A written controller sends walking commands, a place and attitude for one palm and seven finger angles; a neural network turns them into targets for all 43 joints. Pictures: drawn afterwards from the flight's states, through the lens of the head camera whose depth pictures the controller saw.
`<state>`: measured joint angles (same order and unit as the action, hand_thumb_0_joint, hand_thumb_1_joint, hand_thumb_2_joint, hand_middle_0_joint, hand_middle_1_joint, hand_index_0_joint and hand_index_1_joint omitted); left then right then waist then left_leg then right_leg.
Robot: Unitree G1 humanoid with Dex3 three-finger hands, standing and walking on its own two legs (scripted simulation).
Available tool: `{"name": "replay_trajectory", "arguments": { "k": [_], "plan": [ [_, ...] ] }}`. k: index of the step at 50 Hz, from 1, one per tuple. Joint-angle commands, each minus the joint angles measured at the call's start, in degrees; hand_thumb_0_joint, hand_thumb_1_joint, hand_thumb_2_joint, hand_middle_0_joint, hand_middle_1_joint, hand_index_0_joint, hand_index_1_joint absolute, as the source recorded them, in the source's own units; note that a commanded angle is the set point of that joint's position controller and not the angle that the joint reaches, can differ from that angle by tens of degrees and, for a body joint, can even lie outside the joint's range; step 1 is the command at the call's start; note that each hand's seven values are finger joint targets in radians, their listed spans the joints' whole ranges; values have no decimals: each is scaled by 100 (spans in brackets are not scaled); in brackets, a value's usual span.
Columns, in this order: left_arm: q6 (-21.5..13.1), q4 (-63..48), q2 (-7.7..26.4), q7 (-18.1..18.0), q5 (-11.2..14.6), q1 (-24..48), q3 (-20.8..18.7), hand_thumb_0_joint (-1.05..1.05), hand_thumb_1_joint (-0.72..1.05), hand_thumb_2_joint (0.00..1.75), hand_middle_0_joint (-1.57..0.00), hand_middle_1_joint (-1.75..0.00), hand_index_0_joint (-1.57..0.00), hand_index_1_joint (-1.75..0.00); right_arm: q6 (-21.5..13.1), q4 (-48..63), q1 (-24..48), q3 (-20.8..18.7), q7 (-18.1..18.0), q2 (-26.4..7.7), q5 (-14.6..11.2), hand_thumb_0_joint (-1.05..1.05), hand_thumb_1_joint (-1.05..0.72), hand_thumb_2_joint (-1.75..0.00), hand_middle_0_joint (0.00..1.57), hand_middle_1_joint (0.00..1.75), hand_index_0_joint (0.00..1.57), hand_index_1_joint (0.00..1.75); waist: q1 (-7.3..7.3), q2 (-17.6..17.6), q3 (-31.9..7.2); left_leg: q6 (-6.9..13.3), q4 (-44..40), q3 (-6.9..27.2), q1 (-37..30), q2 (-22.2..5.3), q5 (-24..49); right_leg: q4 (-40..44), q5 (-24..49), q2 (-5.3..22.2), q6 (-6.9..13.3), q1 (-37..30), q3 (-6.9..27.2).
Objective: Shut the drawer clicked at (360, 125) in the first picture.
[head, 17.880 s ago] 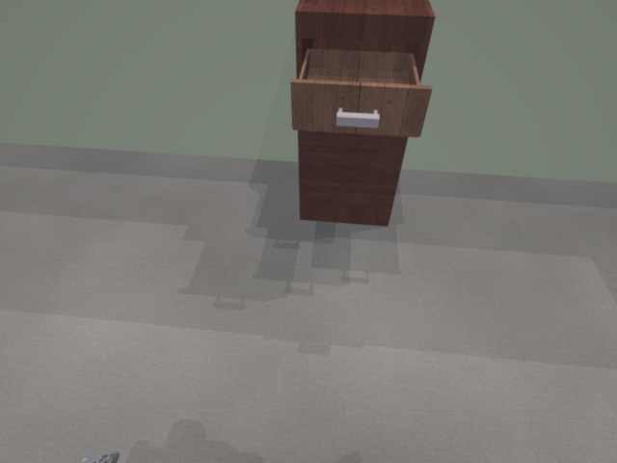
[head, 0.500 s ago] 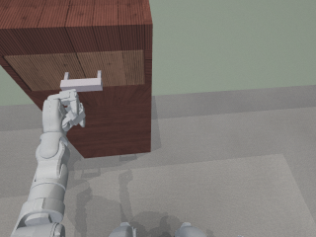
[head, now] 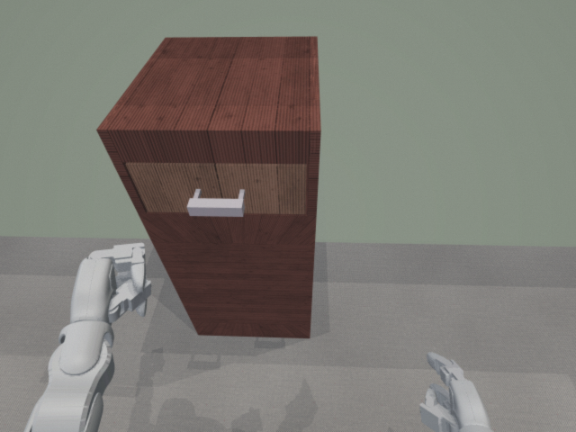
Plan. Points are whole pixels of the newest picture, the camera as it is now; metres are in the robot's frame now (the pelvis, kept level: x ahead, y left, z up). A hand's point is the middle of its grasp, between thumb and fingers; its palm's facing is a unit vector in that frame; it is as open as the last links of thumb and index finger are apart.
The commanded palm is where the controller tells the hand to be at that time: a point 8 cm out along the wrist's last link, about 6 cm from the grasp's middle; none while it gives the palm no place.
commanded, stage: draw the hand back to the body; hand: left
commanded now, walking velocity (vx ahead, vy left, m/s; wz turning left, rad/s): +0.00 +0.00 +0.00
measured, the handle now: (218, 200) +0.55 +0.20 -0.03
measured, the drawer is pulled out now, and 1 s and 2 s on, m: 0.00 0.00 0.00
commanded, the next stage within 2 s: step back with the hand held close in 0.64 s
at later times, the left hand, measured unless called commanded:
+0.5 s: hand (60, 328) +0.18 +0.23 +0.17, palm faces +0.40 -0.82 -0.40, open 3.3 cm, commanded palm +0.13 +0.27 +0.18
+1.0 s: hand (58, 334) +0.17 +0.24 +0.16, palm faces +0.33 -0.83 -0.46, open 3.3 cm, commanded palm +0.11 +0.28 +0.18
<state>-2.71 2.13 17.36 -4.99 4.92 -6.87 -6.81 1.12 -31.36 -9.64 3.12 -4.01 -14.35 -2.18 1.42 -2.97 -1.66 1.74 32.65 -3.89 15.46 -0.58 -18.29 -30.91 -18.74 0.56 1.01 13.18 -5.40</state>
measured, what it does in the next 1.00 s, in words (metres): stands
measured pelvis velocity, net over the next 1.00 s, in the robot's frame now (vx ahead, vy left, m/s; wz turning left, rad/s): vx -0.02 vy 0.00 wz -0.01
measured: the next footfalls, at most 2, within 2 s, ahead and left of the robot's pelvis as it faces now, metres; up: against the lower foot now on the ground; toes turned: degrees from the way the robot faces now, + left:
right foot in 1.66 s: -0.13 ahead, -0.10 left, +0.00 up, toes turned +6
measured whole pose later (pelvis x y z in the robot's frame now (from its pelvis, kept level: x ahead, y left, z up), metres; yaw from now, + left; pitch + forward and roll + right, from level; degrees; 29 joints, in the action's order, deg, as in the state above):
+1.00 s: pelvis -0.02 +0.00 +0.01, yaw +0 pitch -1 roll -1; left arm -10.4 -28.4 20.1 -6.1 3.5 -34.2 -19.2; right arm -1.6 -32.0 -10.5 0.0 -2.9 -13.9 0.1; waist 0.2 -3.2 1.8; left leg 1.8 26.9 -4.1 12.3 -0.8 -13.7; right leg -24.0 -13.4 -0.1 0.9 9.6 -5.2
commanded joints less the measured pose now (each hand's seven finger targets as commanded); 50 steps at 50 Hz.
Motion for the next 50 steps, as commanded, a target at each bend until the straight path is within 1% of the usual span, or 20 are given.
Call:
{"name": "replay_trajectory", "arguments": {
  "k": [1, 6, 9, 15, 16, 20, 21, 23, 27, 30, 32, 34, 36, 38, 39, 40, 43, 44, 46, 50],
  "plan": [
    [-274, -1731, 902, -162, -65, 941, -483, 0, 90, 90, -140, -160, -140, -160, -367, 724, 600, -226, -71, -609, 45, 0, -90, -90, 20, 30, 20, 30, -37, 22, -582, 38, -888, 440, -990, -55, 1478, 838, 1468, -18, 76, -357, 374],
    [-261, -2188, 969, -130, -40, 83, -763, 0, 90, 90, -140, -160, -140, -160, -452, 689, 661, -251, -16, -590, 105, 0, -90, -90, 20, 30, 20, 30, 59, 191, -410, 28, -1114, 393, -1155, -44, 1728, 1078, 1717, -31, 67, -734, 369],
    [-329, -2777, 968, -129, -38, -208, -873, 0, 90, 90, -140, -160, -140, -160, -525, 718, 685, -270, 16, -538, 127, 0, -90, -90, 20, 30, 20, 30, 71, -44, -476, 20, -1154, 396, -1330, -51, 1887, 1096, 1836, -13, 71, -849, 375],
    [-434, -3565, 1083, -146, -19, -1160, -1216, 0, 90, 90, -140, -160, -140, -160, -694, 733, 674, -326, 69, -499, 155, 0, -90, -90, 20, 30, 20, 30, 132, 31, -346, 26, -1118, 372, -1268, -40, 1970, 1128, 1959, 5, 46, -918, 352],
    [-424, -3511, 1120, -142, -14, -1404, -1296, 0, 90, 90, -140, -160, -140, -160, -722, 691, 693, -338, 64, -516, 161, 0, -90, -90, 20, 30, 20, 30, 153, 41, -176, 23, -1120, 354, -1213, -51, 1895, 1194, 1909, -5, 45, -851, 366],
    [-535, -3987, 1172, -172, 4, -1828, -1510, 0, 90, 90, -140, -160, -140, -160, -840, 716, 649, -378, 63, -481, 142, 0, -90, -90, 20, 30, 20, 30, 180, 29, -237, 38, -1055, 330, -1186, -52, 1818, 1140, 1900, 20, 31, -854, 374],
    [-539, -3935, 1212, -164, 17, -1968, -1593, 0, 90, 90, -140, -160, -140, -160, -867, 695, 682, -387, 55, -478, 133, 0, -90, -90, 20, 30, 20, 30, 201, 175, -37, 28, -1052, 339, -1111, -56, 1701, 1236, 1787, -7, 33, -754, 388],
    [-620, -4197, 1221, -168, 29, -2095, -1643, 0, 90, 90, -140, -160, -140, -160, -926, 729, 695, -408, 40, -462, 107, 0, -90, -90, 20, 30, 20, 30, 199, 85, -58, 41, -1036, 323, -1125, -67, 1535, 1235, 1627, 19, 22, -708, 428],
    [-619, -3753, 938, -166, -9, -1924, -1379, 0, 90, 90, -140, -160, -140, -160, -988, 611, 610, -422, 12, -497, 108, 0, -90, -90, 20, 30, 20, 30, 91, 200, 439, 53, -1094, 344, -1004, -64, 1146, 1354, 1136, 8, 3, -373, 397],
    [-681, -3823, 1074, -198, -19, -1910, -1524, 0, 90, 90, -140, -160, -140, -160, -1023, 614, 601, -447, -33, -494, 124, 0, -90, -90, 20, 30, 20, 30, 159, 288, 90, 96, -1031, 322, -1102, -47, 1199, 1309, 1194, 49, -3, -518, 454],
    [-698, -3813, 1061, -193, -5, -1840, -1498, 0, 90, 90, -140, -160, -140, -160, -1051, 611, 633, -422, -44, -469, 129, 0, -90, -90, 20, 30, 20, 30, 152, 194, 210, 87, -1039, 332, -1063, -32, 1093, 1381, 1059, 61, 0, -476, 473],
    [-736, -4026, 1137, -213, -21, -1823, -1551, 0, 90, 90, -140, -160, -140, -160, -1106, 624, 636, -423, -48, -464, 132, 0, -90, -90, 20, 30, 20, 30, 188, -66, 19, 78, -1018, 328, -1123, -23, 1205, 1322, 1197, 72, 25, -588, 492],
    [-712, -3917, 1152, -219, -13, -1907, -1598, 0, 90, 90, -140, -160, -140, -160, -1125, 594, 642, -407, -40, -449, 137, 0, -90, -90, 20, 30, 20, 30, 213, 73, 94, 52, -1043, 369, -1046, -25, 1212, 1341, 1188, 54, 35, -623, 469],
    [-740, -4038, 1120, -219, -9, -1882, -1569, 0, 90, 90, -140, -160, -140, -160, -1148, 610, 638, -406, -40, -431, 134, 0, -90, -90, 20, 30, 20, 30, 199, -28, 72, 54, -1031, 350, -1086, -28, 1298, 1301, 1324, 60, 35, -644, 473],
    [-1024, -4635, 2012, -266, -51, -1042, -2486, 0, 90, 90, -140, -160, -140, -160, -993, 796, 524, -433, 13, -556, 161, 0, -90, -90, 20, 30, 20, 30, -13, 302, 591, 144, -833, 485, -526, -158, 937, 1638, 1535, 441, -38, -152, 1106],
    [-1046, -3886, 1525, -222, -80, -1650, -2170, 0, 90, 90, -140, -160, -140, -160, -895, 615, 469, -442, 11, -413, 174, 0, -90, -90, 20, 30, 20, 30, -70, 694, 562, 127, -633, 479, -582, -145, 884, 1697, 1504, 607, -8, -43, 1095],
    [-1092, -3767, 1016, -152, -134, -2401, -1737, 0, 90, 90, -140, -160, -140, -160, -713, 707, 455, -497, 53, -484, 204, 0, -90, -90, 20, 30, 20, 30, -114, 182, 229, 102, -685, 443, -614, -218, 1280, 1392, 1837, 614, -19, -116, 874],
    [-1091, -3870, 981, -146, -133, -2542, -1694, 0, 90, 90, -140, -160, -140, -160, -665, 744, 464, -521, 61, -525, 205, 0, -90, -90, 20, 30, 20, 30, -114, -24, 53, 115, -799, 472, -610, -273, 1441, 1226, 1871, 548, -43, -238, 774],
    [-1115, -4070, 1074, -164, -136, -2721, -1784, 0, 90, 90, -140, -160, -140, -160, -584, 820, 490, -559, 49, -552, 218, 0, -90, -90, 20, 30, 20, 30, -92, -64, -204, 122, -909, 540, -528, -339, 1830, 989, 1994, 434, -75, -443, 626],
    [-1130, -4460, 1325, -244, -132, -2947, -2035, 0, 90, 90, -140, -160, -140, -160, -446, 954, 478, -623, 21, -540, 190, 0, -90, -90, 20, 30, 20, 30, -94, 213, -579, 129, -847, 656, -316, -435, 2295, 666, 2330, 371, -87, -703, 601]
  ]
}}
